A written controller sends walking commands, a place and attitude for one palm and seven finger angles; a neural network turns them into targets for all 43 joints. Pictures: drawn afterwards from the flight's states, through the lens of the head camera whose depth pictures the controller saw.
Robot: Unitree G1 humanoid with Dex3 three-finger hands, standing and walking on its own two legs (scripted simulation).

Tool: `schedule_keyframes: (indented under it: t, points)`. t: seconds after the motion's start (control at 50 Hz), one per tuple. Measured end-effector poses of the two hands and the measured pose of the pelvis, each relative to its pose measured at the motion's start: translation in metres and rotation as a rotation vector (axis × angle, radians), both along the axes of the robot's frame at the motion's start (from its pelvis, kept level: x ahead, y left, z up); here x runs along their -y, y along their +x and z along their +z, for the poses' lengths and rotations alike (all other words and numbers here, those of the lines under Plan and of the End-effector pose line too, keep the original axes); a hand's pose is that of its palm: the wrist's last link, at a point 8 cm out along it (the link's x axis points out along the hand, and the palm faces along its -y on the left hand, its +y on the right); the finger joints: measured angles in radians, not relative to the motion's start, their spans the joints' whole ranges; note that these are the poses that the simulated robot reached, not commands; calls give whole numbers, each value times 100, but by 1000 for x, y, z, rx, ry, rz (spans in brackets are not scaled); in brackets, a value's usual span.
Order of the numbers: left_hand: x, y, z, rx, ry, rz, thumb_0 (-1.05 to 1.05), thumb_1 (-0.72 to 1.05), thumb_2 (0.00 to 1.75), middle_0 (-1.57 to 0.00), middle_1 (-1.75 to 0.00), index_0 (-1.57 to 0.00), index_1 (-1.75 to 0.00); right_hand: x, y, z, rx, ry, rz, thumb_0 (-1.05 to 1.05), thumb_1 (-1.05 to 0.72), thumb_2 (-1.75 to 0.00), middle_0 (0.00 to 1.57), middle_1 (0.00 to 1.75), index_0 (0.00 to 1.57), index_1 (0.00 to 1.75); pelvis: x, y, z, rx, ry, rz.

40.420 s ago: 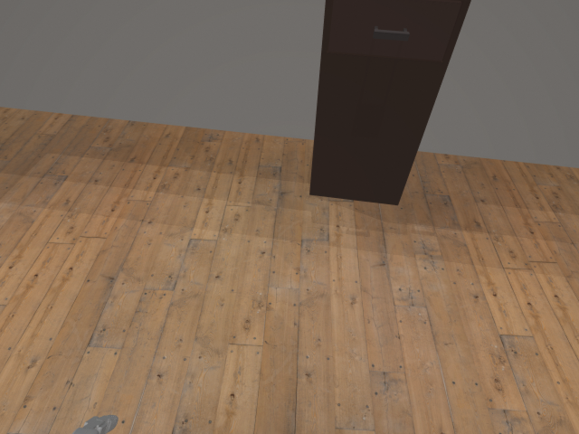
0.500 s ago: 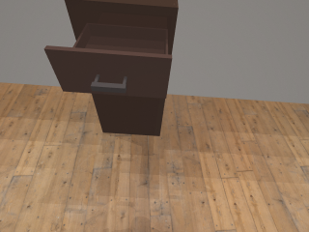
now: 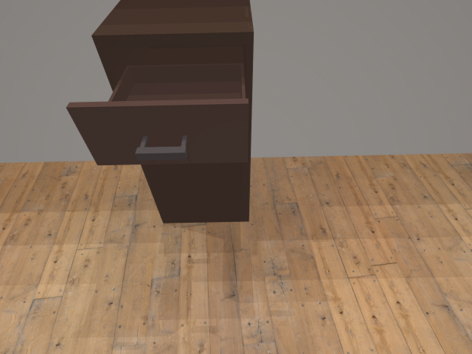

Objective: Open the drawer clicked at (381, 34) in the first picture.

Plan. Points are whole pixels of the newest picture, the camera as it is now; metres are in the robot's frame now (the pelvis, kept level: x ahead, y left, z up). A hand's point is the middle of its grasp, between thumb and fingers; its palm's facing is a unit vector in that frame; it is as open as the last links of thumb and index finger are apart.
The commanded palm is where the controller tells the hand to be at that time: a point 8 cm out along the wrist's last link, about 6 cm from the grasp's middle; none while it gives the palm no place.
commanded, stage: let the arm hang, fingers relaxed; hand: left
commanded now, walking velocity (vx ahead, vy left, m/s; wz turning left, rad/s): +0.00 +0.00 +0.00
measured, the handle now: (163, 146) +0.54 +0.20 +0.04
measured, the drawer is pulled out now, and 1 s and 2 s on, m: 0.29 0.29 0.29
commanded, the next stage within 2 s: look to check the result in 0.22 s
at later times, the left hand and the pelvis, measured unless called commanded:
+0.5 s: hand out of the picture +0.02 +0.17 -0.17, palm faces +0.03 -0.98 -0.20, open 7.4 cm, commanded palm none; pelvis +0.02 +0.00 +0.00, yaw +0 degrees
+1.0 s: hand out of the picture +0.07 +0.18 -0.17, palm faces +0.03 -0.97 -0.24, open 7.4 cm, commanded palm none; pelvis +0.03 -0.01 +0.00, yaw +0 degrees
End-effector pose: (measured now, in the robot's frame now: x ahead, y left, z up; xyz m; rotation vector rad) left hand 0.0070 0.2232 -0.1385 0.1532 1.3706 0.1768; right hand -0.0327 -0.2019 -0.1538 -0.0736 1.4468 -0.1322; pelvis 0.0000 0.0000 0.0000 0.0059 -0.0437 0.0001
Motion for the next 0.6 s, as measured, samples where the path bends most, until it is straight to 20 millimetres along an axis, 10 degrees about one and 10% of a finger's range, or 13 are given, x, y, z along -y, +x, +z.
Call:
schedule_keyframes:
  t: [0.6]
  points:
    - [3, 15, 0, -36, -2, 3, 0, 91, 90, -20, -30, -20, -30, 6, 31, 2, 10, -20, -7, 0, -91, -90, 20, 30, 20, 30, 2, 19, 1, -9, 2, -5]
